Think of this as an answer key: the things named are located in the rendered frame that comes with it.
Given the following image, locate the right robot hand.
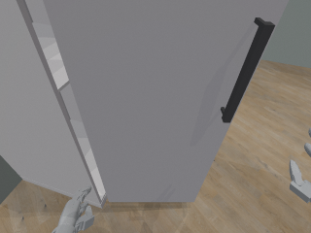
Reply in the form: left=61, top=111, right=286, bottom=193
left=289, top=128, right=311, bottom=203

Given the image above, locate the fridge door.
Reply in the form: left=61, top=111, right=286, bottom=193
left=43, top=0, right=289, bottom=203

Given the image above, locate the left robot hand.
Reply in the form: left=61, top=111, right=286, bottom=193
left=57, top=185, right=95, bottom=233

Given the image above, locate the handle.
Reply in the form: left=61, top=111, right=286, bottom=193
left=221, top=17, right=275, bottom=123

